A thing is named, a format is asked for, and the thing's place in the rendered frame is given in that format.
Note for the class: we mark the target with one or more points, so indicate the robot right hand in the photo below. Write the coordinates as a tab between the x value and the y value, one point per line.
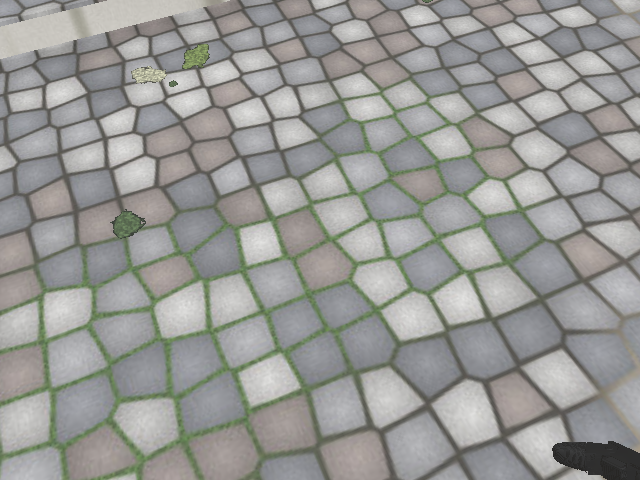
613	461

